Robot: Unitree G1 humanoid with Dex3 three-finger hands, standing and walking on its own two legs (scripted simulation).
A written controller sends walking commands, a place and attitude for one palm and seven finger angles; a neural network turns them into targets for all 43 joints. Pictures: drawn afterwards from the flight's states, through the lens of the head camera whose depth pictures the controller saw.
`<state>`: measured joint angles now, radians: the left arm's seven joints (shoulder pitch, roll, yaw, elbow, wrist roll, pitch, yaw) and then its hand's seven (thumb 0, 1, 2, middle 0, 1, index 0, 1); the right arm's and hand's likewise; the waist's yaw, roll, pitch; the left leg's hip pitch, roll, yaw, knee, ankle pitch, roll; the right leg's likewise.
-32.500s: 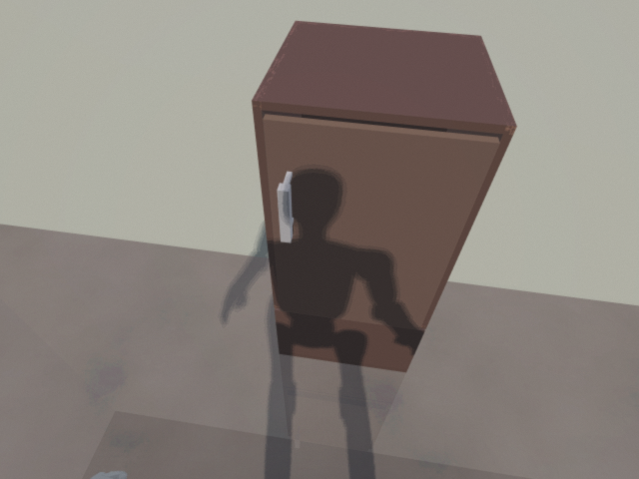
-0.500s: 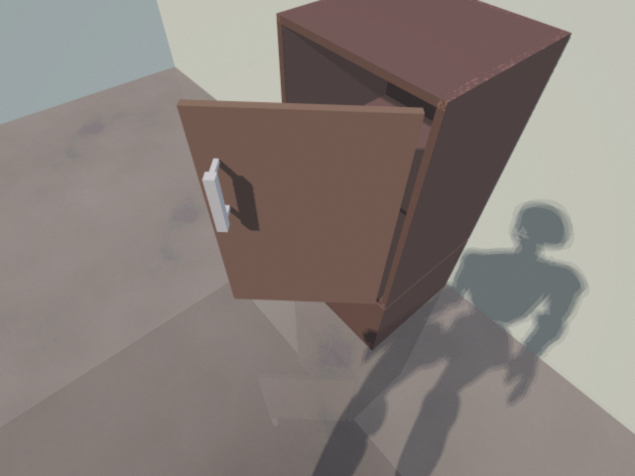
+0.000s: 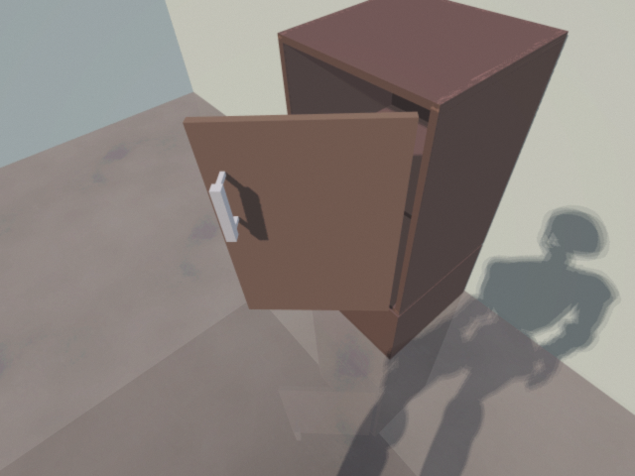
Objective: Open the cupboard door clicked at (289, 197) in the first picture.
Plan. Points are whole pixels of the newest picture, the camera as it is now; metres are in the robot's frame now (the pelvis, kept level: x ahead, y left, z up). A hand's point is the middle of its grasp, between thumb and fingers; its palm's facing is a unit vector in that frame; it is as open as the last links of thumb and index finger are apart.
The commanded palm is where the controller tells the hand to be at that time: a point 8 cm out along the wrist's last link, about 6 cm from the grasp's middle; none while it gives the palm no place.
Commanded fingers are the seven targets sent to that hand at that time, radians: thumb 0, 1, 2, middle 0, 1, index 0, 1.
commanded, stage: come to a stop and stand still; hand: left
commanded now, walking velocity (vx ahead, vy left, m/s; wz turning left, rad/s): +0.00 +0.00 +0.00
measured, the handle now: (227, 207) +0.58 +0.22 -0.03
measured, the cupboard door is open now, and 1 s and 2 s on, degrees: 47 47 47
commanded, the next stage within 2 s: look again from close up in 0.28 s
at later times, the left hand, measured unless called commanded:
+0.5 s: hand out of the picture +0.05 +0.17 -0.16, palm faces +0.01 -0.97 -0.24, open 7.3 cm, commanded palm none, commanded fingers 0.00 0.90 0.90 -0.20 -0.30 -0.20 -0.30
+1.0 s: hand out of the picture +0.07 +0.17 -0.15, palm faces +0.14 -0.96 -0.22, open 7.2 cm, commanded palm +0.13 +0.21 -0.06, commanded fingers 0.00 0.81 0.86 -0.21 -0.36 -0.21 -0.36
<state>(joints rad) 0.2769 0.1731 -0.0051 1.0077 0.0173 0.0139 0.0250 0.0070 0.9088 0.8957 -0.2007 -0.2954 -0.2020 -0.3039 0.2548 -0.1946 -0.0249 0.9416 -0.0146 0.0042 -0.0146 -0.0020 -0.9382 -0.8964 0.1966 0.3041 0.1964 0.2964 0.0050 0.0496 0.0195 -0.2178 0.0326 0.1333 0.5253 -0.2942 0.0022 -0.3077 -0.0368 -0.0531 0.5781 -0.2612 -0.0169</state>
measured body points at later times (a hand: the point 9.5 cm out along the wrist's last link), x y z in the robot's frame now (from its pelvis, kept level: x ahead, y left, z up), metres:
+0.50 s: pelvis +0.02 -0.02 +0.01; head +0.04 -0.03 +0.46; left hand +0.05 +0.22 -0.14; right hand +0.00 -0.23 -0.16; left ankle -0.01 +0.12 -0.73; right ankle +0.03 -0.11 -0.73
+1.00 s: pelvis +0.03 -0.02 +0.01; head +0.05 -0.03 +0.45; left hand +0.06 +0.22 -0.13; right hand +0.05 -0.24 -0.15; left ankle -0.01 +0.12 -0.73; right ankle +0.03 -0.11 -0.73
